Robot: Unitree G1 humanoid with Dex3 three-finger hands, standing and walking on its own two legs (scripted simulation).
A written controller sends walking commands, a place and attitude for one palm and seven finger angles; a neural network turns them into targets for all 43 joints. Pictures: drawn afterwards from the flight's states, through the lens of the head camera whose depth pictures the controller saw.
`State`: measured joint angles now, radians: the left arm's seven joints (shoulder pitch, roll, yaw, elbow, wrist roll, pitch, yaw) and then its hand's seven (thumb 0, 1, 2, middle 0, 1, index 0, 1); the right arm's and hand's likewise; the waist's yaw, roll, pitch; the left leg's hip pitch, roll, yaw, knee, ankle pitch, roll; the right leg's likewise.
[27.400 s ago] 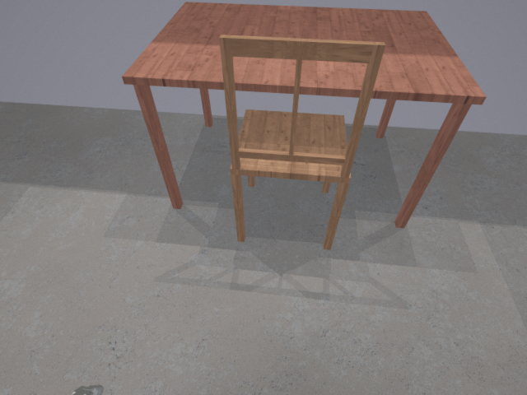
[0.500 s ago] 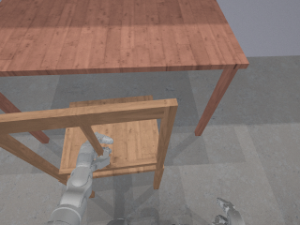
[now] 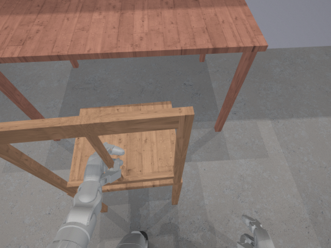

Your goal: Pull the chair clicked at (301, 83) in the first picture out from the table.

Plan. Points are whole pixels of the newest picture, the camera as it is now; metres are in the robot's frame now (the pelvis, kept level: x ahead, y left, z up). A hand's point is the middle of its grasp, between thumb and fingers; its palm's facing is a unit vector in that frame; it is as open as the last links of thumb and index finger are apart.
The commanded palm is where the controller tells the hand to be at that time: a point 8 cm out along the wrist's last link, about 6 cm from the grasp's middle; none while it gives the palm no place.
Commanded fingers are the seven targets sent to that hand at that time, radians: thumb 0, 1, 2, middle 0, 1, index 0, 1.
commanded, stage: step backward, pulling the chair out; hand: left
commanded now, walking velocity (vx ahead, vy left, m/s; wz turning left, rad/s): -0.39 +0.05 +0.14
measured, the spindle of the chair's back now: (109, 161) +0.32 +0.18 -0.06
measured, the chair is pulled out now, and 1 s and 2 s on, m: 0.31 0.58 0.60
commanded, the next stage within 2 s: stop walking, hand still on the chair in 0.66 s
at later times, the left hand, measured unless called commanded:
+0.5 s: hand (116, 229) +0.16 +0.13 -0.06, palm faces +0.05 -0.98 -0.18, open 4.8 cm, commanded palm +0.13 +0.18 -0.06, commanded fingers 0.00 0.90 0.90 -0.50 -1.45 -0.50 -1.45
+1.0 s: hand out of the picture +0.03 +0.13 -0.06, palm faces +0.04 -0.99 -0.15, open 4.8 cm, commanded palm +0.01 +0.18 -0.05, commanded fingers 0.00 0.90 0.90 -0.50 -1.45 -0.50 -1.45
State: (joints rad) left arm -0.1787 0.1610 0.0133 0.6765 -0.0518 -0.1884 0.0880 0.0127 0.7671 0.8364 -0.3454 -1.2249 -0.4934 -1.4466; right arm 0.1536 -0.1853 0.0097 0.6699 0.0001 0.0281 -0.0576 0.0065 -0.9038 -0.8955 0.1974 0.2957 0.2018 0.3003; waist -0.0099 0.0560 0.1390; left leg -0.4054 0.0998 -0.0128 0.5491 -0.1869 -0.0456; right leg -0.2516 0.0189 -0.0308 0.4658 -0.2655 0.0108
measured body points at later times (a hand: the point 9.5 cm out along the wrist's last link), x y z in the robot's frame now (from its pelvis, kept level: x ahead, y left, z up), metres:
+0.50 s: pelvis -0.13 -0.02 +0.00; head -0.06 -0.02 +0.44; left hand +0.15 +0.18 -0.05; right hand +0.01 -0.23 -0.13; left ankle -0.08 +0.13 -0.73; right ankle -0.13 -0.16 -0.74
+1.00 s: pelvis -0.25 -0.01 +0.00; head -0.21 -0.02 +0.45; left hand +0.02 +0.18 -0.05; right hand -0.13 -0.23 -0.13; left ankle -0.25 +0.12 -0.73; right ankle -0.20 -0.13 -0.73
